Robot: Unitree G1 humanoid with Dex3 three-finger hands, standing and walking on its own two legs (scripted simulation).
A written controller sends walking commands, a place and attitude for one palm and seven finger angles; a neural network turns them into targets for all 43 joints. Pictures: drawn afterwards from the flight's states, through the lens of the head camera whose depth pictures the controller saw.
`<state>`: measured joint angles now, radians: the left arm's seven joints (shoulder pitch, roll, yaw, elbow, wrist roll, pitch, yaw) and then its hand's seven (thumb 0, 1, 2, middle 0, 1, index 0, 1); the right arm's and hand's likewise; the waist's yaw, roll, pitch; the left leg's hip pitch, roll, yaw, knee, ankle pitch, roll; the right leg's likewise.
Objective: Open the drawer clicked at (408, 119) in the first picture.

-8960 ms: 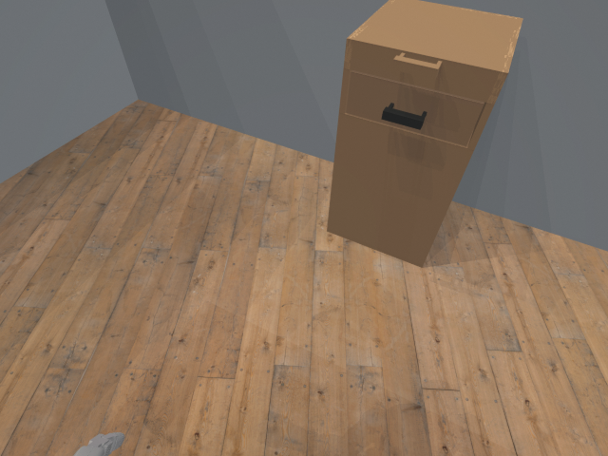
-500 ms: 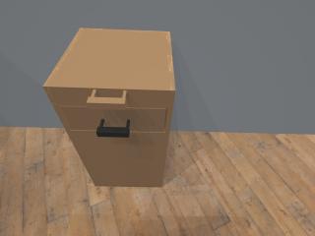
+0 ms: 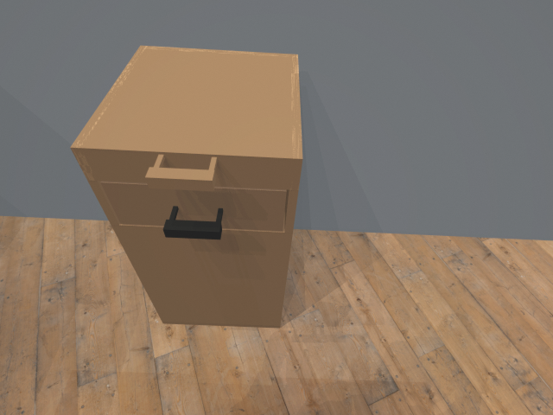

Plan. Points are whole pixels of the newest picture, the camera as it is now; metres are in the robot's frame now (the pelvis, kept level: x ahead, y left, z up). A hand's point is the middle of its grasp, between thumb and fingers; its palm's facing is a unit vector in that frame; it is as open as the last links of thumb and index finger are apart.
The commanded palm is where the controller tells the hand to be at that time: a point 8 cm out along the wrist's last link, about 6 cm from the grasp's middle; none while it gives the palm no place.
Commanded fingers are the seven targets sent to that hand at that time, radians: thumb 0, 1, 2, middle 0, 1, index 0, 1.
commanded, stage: raise the hand with hooked fingers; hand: left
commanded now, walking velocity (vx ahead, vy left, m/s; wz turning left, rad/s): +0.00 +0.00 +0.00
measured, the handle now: (195, 220) +0.50 +0.21 -0.10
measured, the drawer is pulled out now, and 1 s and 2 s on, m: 0.00 0.00 0.00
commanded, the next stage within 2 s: move the hooked fingers above the handle in 1.98 s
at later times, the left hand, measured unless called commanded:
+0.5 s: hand (197, 393) +0.16 +0.12 -0.06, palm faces -0.06 -0.30 -0.95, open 8.5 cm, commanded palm +0.13 +0.19 -0.02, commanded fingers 0.00 0.39 0.68 -0.24 -0.63 -0.24 -0.63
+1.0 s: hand (181, 341) +0.22 +0.15 +0.00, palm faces -0.02 -0.10 -0.99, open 11.5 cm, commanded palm +0.20 +0.17 +0.05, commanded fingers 0.00 -0.20 0.43 -0.28 -1.00 -0.28 -1.00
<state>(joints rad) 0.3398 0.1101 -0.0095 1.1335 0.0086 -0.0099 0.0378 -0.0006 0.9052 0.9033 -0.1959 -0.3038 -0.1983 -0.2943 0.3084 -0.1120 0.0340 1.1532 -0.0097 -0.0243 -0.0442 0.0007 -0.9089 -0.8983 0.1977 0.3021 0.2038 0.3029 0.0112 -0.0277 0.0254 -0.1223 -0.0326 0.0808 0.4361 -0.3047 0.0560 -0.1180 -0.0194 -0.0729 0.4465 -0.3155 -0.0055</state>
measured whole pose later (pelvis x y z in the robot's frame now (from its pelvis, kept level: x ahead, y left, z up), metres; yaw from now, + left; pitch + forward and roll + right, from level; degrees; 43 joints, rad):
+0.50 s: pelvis -0.04 -0.05 -0.03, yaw -3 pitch +9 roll +3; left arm 0.36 0.23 -0.16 0.05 1.01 -0.01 0.39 0.01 0.62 0.78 -0.22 -0.49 -0.22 -0.48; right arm 0.07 -0.26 -0.03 0.55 -0.04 0.03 0.04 0.01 -0.91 -0.90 0.20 0.30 0.20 0.30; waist 0.06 -0.04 -0.11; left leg -0.51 0.01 0.13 0.72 -0.36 0.00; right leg -0.58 0.02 -0.01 0.82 -0.40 -0.08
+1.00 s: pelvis -0.05 -0.06 -0.03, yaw -7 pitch +8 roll +3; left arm 0.26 0.36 -0.05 0.02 0.97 0.08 0.31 0.00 0.02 0.53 -0.28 -0.87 -0.28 -0.86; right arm 0.13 -0.24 0.01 0.62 -0.02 0.10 -0.04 0.01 -0.90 -0.90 0.20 0.30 0.21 0.30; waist 0.05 0.05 -0.08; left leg -0.46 -0.04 -0.04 0.68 -0.35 0.00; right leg -0.53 0.08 0.04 0.76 -0.36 -0.09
